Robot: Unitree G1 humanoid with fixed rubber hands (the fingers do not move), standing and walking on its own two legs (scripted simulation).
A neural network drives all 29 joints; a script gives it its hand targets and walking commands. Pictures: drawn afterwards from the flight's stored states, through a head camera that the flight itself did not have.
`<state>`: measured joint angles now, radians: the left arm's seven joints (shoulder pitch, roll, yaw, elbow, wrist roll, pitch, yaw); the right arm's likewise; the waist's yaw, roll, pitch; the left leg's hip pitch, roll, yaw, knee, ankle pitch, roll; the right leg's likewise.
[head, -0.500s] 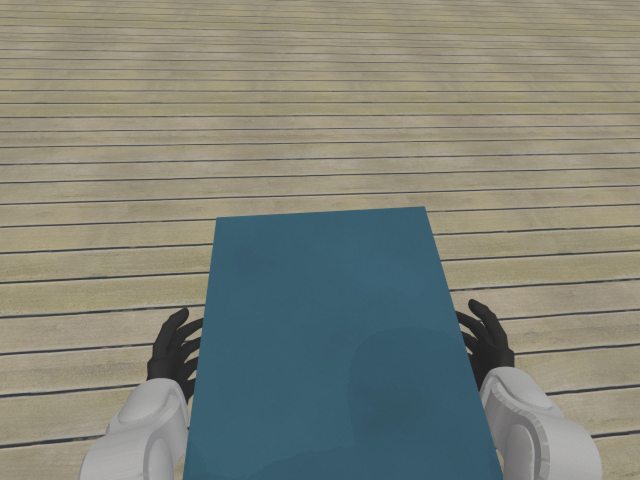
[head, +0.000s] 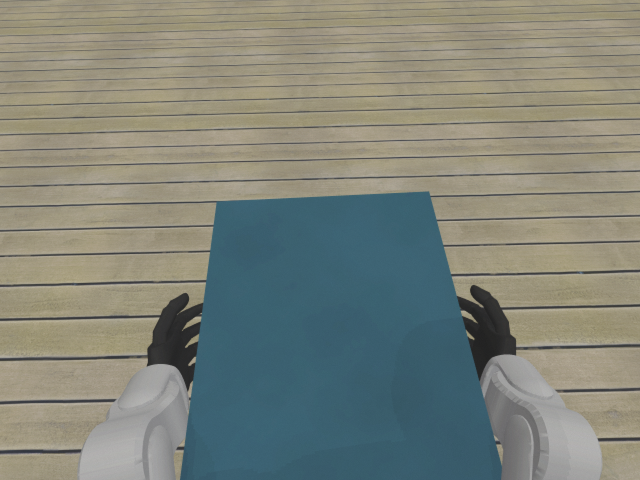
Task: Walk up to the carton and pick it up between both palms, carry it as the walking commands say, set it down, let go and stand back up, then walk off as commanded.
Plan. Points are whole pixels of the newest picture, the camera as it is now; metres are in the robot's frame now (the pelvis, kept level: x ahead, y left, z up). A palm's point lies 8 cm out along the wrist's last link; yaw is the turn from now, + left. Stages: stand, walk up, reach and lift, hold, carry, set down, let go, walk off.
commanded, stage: carry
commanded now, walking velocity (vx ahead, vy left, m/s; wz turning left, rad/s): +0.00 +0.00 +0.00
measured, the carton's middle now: (330, 355) +0.27 +0.00 +0.01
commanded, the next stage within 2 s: none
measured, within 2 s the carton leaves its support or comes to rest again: neither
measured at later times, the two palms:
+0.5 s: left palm (157, 303) +0.31 +0.20 +0.08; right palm (445, 300) +0.31 -0.13 +0.08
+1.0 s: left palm (154, 326) +0.28 +0.20 +0.08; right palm (455, 330) +0.27 -0.14 +0.08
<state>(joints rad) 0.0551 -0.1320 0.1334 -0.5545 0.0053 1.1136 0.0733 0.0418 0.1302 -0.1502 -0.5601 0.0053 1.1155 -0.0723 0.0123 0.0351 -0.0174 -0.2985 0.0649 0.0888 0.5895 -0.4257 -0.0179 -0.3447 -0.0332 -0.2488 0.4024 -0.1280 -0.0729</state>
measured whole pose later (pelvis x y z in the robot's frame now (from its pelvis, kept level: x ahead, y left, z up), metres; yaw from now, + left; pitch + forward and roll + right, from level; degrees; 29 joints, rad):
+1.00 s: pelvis +0.04 +0.04 +0.00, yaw -1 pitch +2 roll -1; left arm -0.04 -0.13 0.16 -0.35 0.05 1.08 0.05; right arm 0.00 0.13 -0.16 -0.38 -0.04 1.06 -0.07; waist 0.00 0.01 -0.11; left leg -0.22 0.04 0.14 0.52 -0.33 0.02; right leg -0.31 -0.09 -0.21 0.50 -0.22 0.00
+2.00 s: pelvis +0.01 +0.03 +0.00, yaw -1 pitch +2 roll +0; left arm -0.06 -0.11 0.17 -0.14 0.09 0.86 0.00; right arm -0.04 0.12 -0.16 -0.17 -0.09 0.85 -0.03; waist 0.00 0.01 -0.10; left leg -0.25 0.05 0.15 0.51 -0.29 0.01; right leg -0.34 -0.07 -0.20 0.48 -0.18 -0.02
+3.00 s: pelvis +0.01 +0.02 +0.00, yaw -1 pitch +2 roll +0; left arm -0.06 -0.12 0.18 -0.16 0.09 0.88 0.01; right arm -0.05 0.12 -0.17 -0.18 -0.09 0.88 -0.03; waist 0.00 0.01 -0.10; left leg -0.25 0.05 0.15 0.50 -0.28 0.00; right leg -0.33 -0.07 -0.20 0.48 -0.18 -0.03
